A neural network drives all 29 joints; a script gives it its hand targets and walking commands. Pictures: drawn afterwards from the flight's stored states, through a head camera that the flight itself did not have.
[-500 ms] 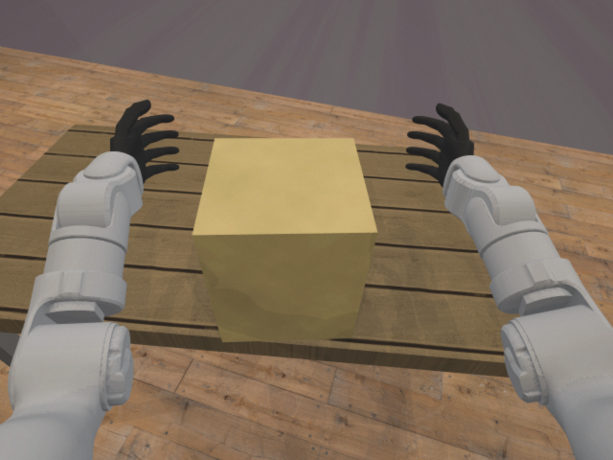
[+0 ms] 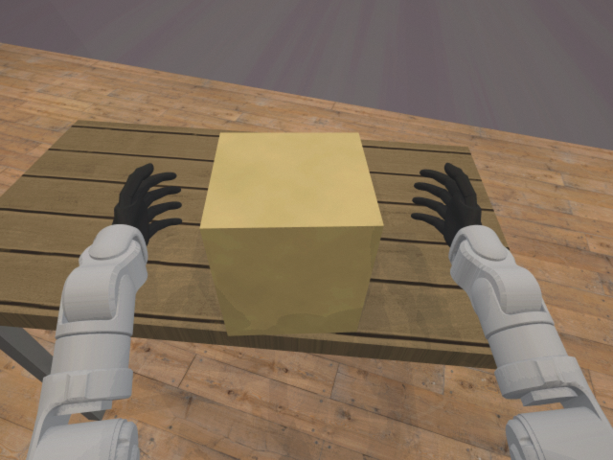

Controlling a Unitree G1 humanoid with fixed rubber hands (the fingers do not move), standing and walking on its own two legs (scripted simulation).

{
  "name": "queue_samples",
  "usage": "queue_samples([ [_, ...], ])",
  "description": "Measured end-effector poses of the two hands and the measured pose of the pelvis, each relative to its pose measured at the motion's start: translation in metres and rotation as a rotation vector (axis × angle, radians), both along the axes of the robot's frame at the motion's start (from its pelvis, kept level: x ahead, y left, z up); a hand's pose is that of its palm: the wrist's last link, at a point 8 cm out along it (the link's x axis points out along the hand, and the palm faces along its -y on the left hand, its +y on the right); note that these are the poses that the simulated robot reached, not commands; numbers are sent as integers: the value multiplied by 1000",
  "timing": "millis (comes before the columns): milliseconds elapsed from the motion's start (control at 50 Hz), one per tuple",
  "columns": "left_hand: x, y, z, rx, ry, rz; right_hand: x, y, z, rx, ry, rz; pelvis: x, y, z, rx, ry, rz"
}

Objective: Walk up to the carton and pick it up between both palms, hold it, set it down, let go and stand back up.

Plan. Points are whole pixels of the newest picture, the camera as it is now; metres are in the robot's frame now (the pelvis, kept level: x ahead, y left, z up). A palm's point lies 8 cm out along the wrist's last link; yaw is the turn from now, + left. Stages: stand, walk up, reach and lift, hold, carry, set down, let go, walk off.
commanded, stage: set down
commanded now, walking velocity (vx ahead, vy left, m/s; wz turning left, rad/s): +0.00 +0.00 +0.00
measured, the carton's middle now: (291, 236) +0.42 +0.05 +0.05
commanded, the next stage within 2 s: none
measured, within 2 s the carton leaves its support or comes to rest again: neither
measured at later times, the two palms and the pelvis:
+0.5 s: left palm (133, 295) +0.28 +0.24 +0.10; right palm (464, 289) +0.30 -0.17 +0.09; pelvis +0.02 +0.00 +0.00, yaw +0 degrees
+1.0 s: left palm (132, 379) +0.21 +0.24 +0.02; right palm (468, 363) +0.23 -0.18 +0.03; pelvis +0.02 +0.00 +0.00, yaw +0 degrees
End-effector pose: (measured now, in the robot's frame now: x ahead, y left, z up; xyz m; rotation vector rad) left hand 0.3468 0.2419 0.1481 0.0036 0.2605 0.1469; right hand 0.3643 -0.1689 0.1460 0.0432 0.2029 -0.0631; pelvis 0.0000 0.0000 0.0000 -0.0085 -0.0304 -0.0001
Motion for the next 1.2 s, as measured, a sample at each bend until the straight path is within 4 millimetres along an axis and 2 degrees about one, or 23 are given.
queue_samples([
  [140,-20,0,-21,-3,16,1,-17,-3,-14,-16,-9,5,4,0,0,3,-11,-6],
  [320,-52,-2,-46,6,33,5,-46,-7,-44,-12,8,-2,10,0,1,6,-17,-4],
  [520,-66,-4,-55,19,8,2,-65,-6,-57,-17,-1,-1,17,-1,1,10,-20,-9],
  [600,-77,-6,-69,20,34,-1,-78,-9,-67,-17,12,-12,20,-2,1,10,-32,-11],
  [780,-117,-2,-104,10,53,24,-117,-8,-99,-3,82,-19,23,-6,1,12,-28,-7],
  [980,-135,-4,-124,23,87,-3,-129,-11,-115,-30,97,-25,20,-2,1,9,-24,1],
  [1100,-135,-1,-135,38,132,-2,-133,-15,-130,-55,154,-17,18,1,0,11,-17,1],
  [1200,-139,2,-153,45,217,-4,-136,-18,-144,-81,210,-6,20,2,0,11,-13,-1],
])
